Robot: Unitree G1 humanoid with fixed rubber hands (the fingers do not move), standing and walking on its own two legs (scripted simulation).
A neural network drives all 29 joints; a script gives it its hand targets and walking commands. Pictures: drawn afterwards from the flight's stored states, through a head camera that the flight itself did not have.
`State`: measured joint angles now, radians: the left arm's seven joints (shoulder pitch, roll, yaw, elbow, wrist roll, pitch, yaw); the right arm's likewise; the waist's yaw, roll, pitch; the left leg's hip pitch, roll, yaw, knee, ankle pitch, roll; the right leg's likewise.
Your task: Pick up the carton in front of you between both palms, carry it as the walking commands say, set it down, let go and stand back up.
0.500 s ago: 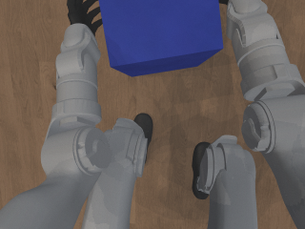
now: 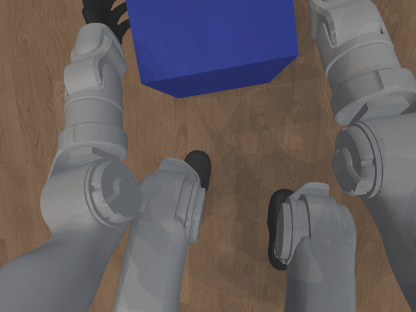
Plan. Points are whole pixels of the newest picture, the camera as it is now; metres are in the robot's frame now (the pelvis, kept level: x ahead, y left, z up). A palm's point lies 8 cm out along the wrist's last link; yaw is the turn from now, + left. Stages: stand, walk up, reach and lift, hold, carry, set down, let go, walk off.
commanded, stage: set down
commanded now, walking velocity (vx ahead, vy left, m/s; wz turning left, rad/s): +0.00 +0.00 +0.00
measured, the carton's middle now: (212, 25) +0.54 +0.10 -0.25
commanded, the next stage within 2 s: let go in 1.92 s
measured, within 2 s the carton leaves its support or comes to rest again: rests again in 0.32 s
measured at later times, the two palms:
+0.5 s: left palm (101, 33) +0.50 +0.25 -0.16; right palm out of the picture +0.58 -0.05 -0.18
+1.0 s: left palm (96, 42) +0.49 +0.26 -0.17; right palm out of the picture +0.61 -0.09 -0.16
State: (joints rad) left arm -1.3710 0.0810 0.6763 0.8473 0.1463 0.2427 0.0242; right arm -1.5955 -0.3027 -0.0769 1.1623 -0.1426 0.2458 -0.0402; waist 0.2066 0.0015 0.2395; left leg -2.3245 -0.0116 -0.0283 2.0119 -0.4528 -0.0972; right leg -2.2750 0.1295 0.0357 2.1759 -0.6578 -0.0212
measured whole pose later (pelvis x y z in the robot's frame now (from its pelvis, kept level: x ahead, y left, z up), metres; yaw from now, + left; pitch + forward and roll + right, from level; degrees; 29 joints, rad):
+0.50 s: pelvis +0.00 +0.00 -0.01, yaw +0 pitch +41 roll +6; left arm -1.37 0.16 0.73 0.93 0.14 0.20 -0.01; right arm -1.60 -0.24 -0.17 1.12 -0.23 0.20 0.04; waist 0.17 0.03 0.30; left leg -2.30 -0.02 -0.02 2.05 -0.48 -0.09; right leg -2.24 0.12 0.04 2.22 -0.70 -0.02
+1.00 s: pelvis +0.00 +0.01 +0.00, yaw +1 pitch +41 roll +5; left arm -1.35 0.21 0.45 1.01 -0.14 0.05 0.13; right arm -1.67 -0.50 0.20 1.16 0.14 0.16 0.00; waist 0.19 0.02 0.33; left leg -2.30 0.00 0.02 2.03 -0.45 -0.05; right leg -2.24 0.11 0.06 2.20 -0.67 0.01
